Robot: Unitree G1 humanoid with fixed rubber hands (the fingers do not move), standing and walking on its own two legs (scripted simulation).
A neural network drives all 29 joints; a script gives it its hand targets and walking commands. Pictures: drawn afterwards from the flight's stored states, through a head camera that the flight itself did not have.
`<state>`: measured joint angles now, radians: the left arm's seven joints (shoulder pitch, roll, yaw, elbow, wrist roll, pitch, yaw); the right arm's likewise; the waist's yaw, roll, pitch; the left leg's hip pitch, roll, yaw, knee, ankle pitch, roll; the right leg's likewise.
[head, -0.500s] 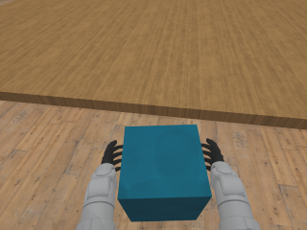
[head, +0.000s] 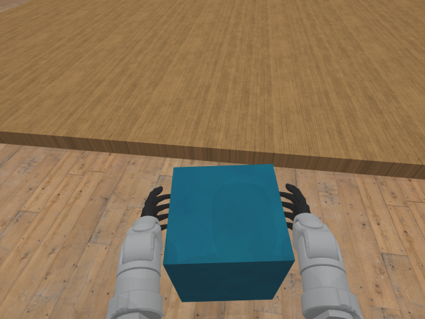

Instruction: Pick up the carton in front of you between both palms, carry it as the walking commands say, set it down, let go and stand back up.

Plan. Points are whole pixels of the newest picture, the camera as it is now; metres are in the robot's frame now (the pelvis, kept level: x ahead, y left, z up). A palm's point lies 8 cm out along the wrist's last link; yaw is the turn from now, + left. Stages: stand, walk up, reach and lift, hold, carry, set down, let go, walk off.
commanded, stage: reach and lift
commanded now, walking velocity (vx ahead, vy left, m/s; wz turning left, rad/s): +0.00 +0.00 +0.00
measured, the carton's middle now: (225, 236) +0.31 +0.00 -0.04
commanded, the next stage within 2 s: hold in 0.56 s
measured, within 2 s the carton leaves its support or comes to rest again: neither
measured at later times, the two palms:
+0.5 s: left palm (150, 219) +0.31 +0.15 +0.04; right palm (302, 215) +0.31 -0.15 +0.04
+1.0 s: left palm (148, 221) +0.29 +0.15 +0.05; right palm (305, 218) +0.29 -0.15 +0.05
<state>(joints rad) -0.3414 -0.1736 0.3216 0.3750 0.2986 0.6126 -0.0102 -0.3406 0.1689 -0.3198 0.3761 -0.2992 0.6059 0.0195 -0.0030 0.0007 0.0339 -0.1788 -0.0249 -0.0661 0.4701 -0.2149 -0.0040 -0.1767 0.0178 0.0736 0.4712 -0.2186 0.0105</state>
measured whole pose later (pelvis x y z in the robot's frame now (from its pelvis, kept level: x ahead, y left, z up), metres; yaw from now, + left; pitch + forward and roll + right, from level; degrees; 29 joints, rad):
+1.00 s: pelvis +0.00 +0.00 +0.00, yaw +0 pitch -8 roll +0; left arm -0.28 -0.15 0.23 0.22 0.27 0.76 0.00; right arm -0.27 0.15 -0.23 0.22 -0.26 0.75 0.01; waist 0.00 0.00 0.05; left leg -0.06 -0.02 -0.07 0.39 -0.19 -0.01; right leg -0.06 0.02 0.07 0.40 -0.20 0.01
